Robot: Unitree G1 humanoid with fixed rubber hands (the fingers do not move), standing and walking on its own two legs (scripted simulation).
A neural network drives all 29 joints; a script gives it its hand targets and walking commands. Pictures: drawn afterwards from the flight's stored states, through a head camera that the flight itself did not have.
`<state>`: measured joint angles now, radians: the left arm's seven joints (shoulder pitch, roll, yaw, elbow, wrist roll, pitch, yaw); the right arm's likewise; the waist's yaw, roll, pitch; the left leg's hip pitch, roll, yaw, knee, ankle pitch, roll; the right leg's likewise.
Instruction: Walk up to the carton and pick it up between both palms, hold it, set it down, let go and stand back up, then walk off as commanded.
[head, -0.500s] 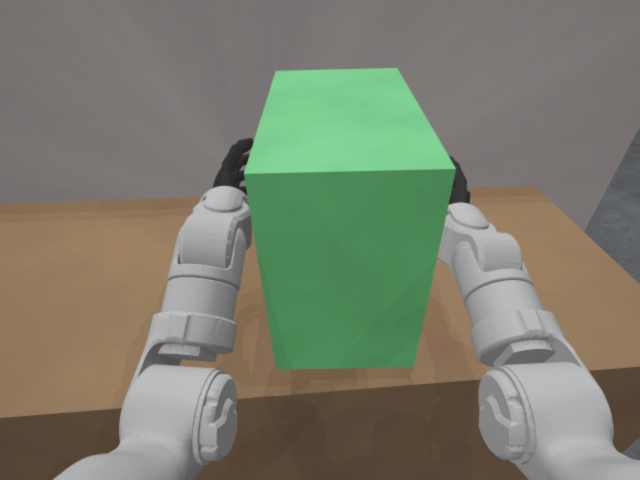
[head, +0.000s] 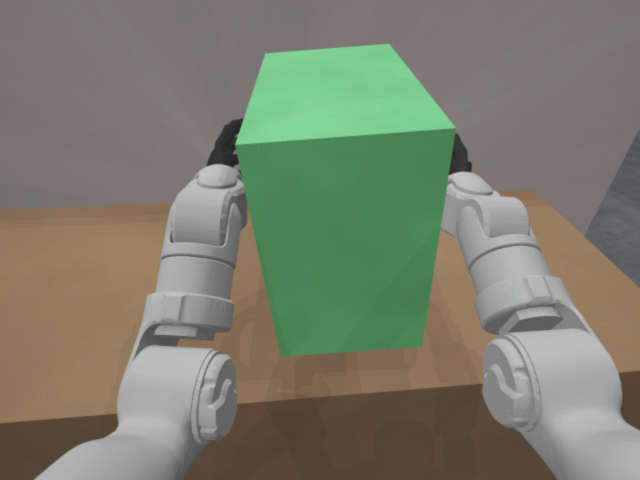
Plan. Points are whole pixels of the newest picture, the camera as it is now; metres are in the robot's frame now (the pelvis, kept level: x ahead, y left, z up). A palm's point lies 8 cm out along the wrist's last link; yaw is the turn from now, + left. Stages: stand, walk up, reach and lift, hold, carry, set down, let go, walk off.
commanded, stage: reach and lift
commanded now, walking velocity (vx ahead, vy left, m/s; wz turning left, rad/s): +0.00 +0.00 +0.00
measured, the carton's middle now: (338, 190) +0.45 +0.01 +0.22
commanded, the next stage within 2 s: hold in 0.48 s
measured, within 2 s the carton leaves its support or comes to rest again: neither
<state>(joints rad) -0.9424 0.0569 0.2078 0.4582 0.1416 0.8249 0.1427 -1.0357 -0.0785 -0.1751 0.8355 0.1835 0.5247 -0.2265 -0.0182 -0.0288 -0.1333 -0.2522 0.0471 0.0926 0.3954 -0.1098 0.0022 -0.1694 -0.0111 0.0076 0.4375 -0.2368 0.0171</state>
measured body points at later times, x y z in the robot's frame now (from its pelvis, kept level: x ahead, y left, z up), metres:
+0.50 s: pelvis +0.00 +0.00 +0.00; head -0.09 +0.01 +0.44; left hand +0.38 +0.15 +0.28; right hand +0.40 -0.13 +0.27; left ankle +0.07 +0.12 -0.74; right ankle +0.00 -0.13 -0.74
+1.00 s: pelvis +0.00 +0.00 +0.00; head -0.09 +0.00 +0.44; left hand +0.38 +0.14 +0.30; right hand +0.40 -0.13 +0.30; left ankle +0.07 +0.12 -0.74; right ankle +0.00 -0.13 -0.74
